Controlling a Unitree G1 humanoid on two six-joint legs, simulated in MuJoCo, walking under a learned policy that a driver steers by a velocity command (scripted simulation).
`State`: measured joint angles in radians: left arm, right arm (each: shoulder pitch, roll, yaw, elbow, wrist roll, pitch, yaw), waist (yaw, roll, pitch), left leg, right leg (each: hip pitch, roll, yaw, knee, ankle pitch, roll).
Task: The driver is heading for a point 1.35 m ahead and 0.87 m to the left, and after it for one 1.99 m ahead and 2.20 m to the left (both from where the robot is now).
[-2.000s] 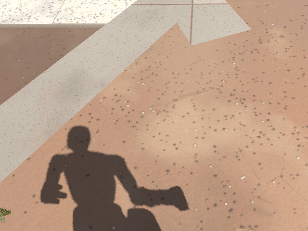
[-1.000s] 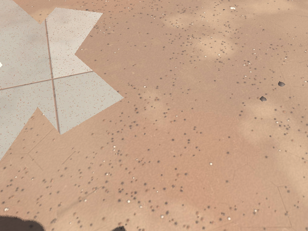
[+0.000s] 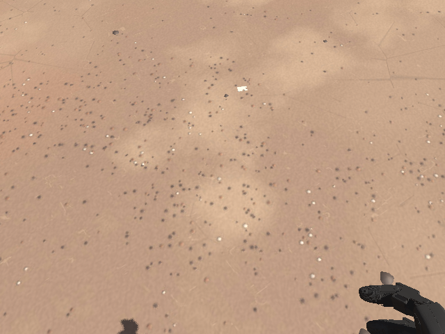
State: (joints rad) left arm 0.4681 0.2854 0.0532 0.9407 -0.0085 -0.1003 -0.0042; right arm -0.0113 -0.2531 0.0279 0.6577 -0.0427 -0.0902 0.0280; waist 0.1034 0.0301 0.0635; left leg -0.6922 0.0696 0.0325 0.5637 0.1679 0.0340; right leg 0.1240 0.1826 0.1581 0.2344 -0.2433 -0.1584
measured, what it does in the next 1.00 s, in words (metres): walks ahead, turning left: left foot, then right foot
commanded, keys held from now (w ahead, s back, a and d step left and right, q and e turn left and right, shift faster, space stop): q+shift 1.00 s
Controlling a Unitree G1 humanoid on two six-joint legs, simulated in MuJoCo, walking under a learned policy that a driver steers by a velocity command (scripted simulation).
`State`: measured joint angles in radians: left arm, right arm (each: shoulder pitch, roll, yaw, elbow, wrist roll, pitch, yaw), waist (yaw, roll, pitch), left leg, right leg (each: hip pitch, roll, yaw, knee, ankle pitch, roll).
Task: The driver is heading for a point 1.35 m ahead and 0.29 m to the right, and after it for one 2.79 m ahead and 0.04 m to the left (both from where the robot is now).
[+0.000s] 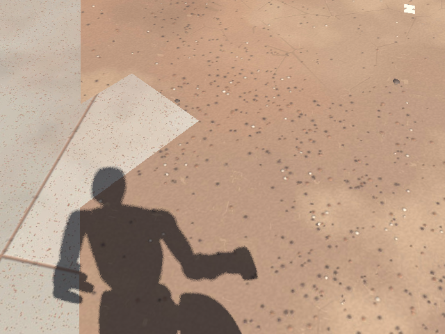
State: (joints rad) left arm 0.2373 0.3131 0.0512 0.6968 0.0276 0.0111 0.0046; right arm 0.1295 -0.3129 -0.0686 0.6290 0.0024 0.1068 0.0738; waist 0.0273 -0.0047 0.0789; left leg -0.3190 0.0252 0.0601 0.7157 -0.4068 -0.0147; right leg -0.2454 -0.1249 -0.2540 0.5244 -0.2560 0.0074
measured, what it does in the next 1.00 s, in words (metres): steps on the spot, turning right: left foot, then right foot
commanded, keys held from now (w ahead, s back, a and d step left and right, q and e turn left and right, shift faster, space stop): e+shift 0.74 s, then q+shift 0.26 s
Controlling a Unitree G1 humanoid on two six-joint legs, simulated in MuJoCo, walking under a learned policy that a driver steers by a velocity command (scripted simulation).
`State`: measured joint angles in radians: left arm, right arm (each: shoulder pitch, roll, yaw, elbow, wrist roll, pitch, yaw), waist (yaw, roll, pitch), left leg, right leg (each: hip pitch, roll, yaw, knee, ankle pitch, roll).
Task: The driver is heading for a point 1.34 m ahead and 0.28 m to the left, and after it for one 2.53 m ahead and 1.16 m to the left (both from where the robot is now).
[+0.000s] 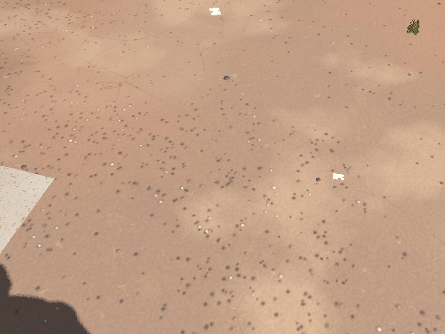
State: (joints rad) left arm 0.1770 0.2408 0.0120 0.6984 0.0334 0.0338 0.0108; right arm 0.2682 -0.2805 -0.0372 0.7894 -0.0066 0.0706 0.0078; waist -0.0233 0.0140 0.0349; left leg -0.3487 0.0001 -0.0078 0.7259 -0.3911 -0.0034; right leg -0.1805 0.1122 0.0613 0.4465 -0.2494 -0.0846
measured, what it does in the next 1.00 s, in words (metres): walks ahead: left foot, then right foot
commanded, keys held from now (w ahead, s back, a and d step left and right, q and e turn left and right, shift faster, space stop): q+shift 0.38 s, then w+q+shift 0.08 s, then w+e+shift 0.54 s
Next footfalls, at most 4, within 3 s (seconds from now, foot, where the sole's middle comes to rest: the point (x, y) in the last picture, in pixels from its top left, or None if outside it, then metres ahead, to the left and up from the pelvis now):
0.10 left None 0.03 0.10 -0.78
0.54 right None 0.13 -0.07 -0.78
0.92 left None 0.26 0.24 -0.78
1.38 right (214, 270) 0.71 0.05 -0.78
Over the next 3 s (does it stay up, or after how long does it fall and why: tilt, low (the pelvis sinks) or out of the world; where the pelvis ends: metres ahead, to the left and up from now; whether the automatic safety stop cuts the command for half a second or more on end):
stays up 1.42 0.38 -0.01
